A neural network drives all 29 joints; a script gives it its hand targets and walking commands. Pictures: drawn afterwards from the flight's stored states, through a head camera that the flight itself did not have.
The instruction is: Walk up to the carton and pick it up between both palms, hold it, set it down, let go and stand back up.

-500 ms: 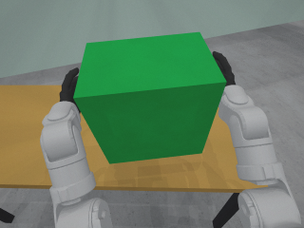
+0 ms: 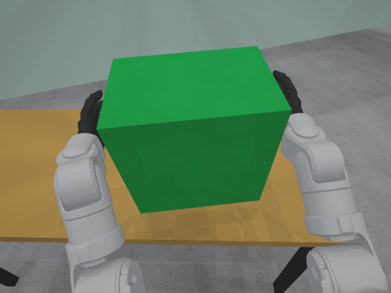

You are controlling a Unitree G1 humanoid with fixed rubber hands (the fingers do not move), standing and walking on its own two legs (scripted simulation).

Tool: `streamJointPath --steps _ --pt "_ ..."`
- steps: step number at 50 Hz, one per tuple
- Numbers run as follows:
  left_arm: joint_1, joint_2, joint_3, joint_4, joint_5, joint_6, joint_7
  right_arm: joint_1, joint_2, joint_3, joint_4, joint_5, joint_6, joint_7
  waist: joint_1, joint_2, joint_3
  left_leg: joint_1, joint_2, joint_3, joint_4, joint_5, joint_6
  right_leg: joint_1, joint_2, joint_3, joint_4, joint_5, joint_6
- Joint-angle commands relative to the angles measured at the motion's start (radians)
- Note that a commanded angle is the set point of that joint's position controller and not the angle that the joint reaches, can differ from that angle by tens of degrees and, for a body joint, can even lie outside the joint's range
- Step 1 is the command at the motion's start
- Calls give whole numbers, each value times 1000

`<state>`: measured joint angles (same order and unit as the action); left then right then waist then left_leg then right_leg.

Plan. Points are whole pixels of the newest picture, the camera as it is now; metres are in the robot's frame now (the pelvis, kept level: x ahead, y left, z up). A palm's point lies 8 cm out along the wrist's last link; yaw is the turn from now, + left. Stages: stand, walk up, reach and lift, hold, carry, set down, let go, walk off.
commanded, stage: hold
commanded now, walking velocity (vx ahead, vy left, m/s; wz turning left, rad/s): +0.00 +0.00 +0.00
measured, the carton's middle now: (193, 137) +0.37 +0.00 +0.17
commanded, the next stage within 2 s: none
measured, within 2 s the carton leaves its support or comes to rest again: neither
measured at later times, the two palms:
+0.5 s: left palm (94, 137) +0.35 +0.17 +0.20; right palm (288, 116) +0.36 -0.17 +0.21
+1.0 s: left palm (97, 138) +0.35 +0.17 +0.20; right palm (288, 117) +0.36 -0.17 +0.21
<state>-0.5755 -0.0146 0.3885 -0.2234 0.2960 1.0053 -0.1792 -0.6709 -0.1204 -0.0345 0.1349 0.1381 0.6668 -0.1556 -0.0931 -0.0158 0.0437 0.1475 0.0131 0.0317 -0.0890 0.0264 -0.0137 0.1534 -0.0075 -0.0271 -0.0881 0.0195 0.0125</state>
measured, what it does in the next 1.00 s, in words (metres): stands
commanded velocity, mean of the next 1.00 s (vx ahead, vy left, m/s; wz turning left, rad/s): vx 0.00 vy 0.00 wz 0.00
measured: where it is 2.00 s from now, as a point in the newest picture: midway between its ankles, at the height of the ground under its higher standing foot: outside the picture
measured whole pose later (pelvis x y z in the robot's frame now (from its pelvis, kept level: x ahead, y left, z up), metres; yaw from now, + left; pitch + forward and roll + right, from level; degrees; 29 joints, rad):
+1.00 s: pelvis +0.00 +0.00 +0.00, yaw +0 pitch -4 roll +0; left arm -0.57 -0.02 0.38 -0.18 0.30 0.98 -0.17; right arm -0.67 -0.11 -0.04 0.16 0.12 0.64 -0.15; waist -0.10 -0.01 0.04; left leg 0.13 0.01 0.03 -0.09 0.03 -0.01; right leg 0.14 -0.01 -0.03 -0.09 0.02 0.01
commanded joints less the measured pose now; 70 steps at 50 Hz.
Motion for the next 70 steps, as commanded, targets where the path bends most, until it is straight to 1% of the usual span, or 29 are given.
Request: streamJointPath --steps 1,3,5,7,9,10,11,17,19,21,24,27,28,29,30,36,38,41,44,48,50,51,52,53,54,55,61,65,70 --pt "-532 -192 -314 -109 -168 -58 -134 -464 243 223 -160 101 -40 92 1 16 -324 -19 -54 32 -8 166 -24 187 53 3 80 232 83" --pt "-547 -201 -318 -100 -169 -61 -134 -482 254 210 -163 94 -46 89 -5 39 -325 -25 -53 28 -1 175 -26 186 52 9 85 240 81" --pt "-542 -203 -326 -108 -163 -73 -132 -480 261 218 -143 98 -52 89 5 35 -347 -22 -53 29 0 191 -29 192 52 6 81 234 78" --pt "-537 -203 -325 -94 -163 -75 -132 -481 265 223 -148 93 -59 89 4 48 -362 -1 -55 29 4 232 -31 194 48 8 76 280 81" --pt "-519 -223 -316 -86 -161 -76 -134 -490 262 223 -177 96 -61 87 0 33 -374 4 -54 24 17 246 -31 193 57 3 81 297 79" --pt "-519 -208 -326 -98 -167 -81 -134 -462 255 236 -155 94 -57 88 -5 13 -381 12 -56 23 13 247 -28 186 57 4 80 292 79" --pt "-520 -206 -333 -99 -170 -80 -135 -470 263 245 -177 102 -57 88 3 19 -388 18 -64 26 11 238 -29 194 53 8 79 294 80" --pt "-539 -208 -330 -96 -176 -76 -128 -472 263 236 -175 109 -53 84 0 37 -336 -7 -58 28 7 198 -23 188 55 11 82 258 76" --pt "-525 -197 -313 -91 -166 -74 -131 -455 255 230 -147 96 -49 83 0 7 -344 -3 -56 23 4 202 -27 194 56 4 80 273 83" --pt "-538 -196 -320 -91 -168 -77 -133 -452 258 229 -139 94 -50 84 -9 16 -336 -15 -57 29 -4 159 -28 183 58 6 86 228 82" --pt "-545 -223 -337 -88 -170 -78 -126 -494 266 221 -170 94 -64 89 2 46 -344 -2 -56 26 6 197 -28 157 53 5 87 237 76" --pt "-522 -208 -318 -76 -162 -73 -127 -469 261 224 -147 102 -55 90 9 24 -333 -2 -55 28 8 188 -24 167 58 1 79 229 74" --pt "-518 -216 -320 -64 -161 -69 -128 -465 260 230 -145 100 -56 91 10 31 -333 -5 -54 22 10 188 -28 168 59 2 75 235 75" --pt "-523 -216 -326 -75 -162 -71 -128 -459 259 231 -143 94 -54 93 2 11 -330 -11 -49 22 13 196 -32 159 59 2 76 243 68" --pt "-523 -219 -325 -76 -167 -72 -129 -463 254 236 -137 102 -56 92 -3 27 -343 -3 -49 20 16 201 -27 162 56 9 75 243 66" --pt "-537 -229 -342 -91 -164 -84 -118 -479 269 223 -141 86 -70 98 1 28 -353 10 -47 25 5 186 -26 147 59 1 87 221 68" --pt "-540 -227 -354 -104 -167 -82 -119 -473 262 221 -150 86 -72 98 -4 57 -354 24 -51 26 20 208 -31 149 57 7 80 224 63" --pt "-529 -222 -341 -101 -167 -80 -123 -460 262 219 -150 77 -71 104 -11 37 -379 27 -49 29 21 221 -34 139 62 1 72 226 69" --pt "-527 -233 -342 -89 -169 -85 -127 -477 278 232 -170 95 -72 103 -2 23 -366 9 -56 23 13 204 -21 146 52 0 80 253 78" --pt "-511 -215 -336 -76 -168 -79 -130 -445 265 230 -129 86 -62 97 -5 4 -337 -4 -49 22 12 197 -19 157 55 1 79 247 71" --pt "-513 -213 -324 -82 -163 -73 -132 -442 268 232 -134 100 -57 91 -1 29 -326 -1 -51 24 13 198 -21 168 54 6 80 266 71" --pt "-511 -261 -366 -162 -106 -159 -148 -382 294 238 -107 134 -176 92 35 -115 -419 -41 -89 20 313 241 -9 248 54 -69 238 380 16" --pt "-471 -200 -344 -79 -83 -186 -151 -352 308 260 -136 146 -208 81 27 -32 -410 -70 -59 -15 259 85 14 209 27 -58 265 376 21" --pt "-449 -215 -343 -21 -89 -215 -142 -355 282 240 -96 128 -225 83 31 -68 -367 -66 -49 -19 271 82 2 163 41 -70 255 327 17" --pt "-450 -217 -358 17 -87 -239 -128 -346 283 232 -70 112 -244 88 26 -33 -340 -63 -53 -17 282 80 -9 127 40 -70 245 284 12" --pt "-441 -229 -380 30 -94 -259 -111 -346 277 227 -58 100 -263 94 15 -28 -319 -49 -53 -19 294 92 -21 98 48 -72 242 266 10" --pt "-493 -249 -487 -1 -141 -326 -52 -392 292 243 -45 83 -332 80 -34 40 -340 -38 -66 -27 350 175 -47 52 55 -80 268 297 16" --pt "-539 -253 -505 36 -160 -351 -22 -434 294 221 15 68 -345 87 -32 61 -335 -55 -63 -25 345 99 -56 -17 59 -91 264 180 15" --pt "-580 -252 -463 136 -151 -350 -13 -490 297 161 119 35 -342 106 -17 46 -324 -109 -59 -18 325 -20 -42 -48 55 -96 255 55 14"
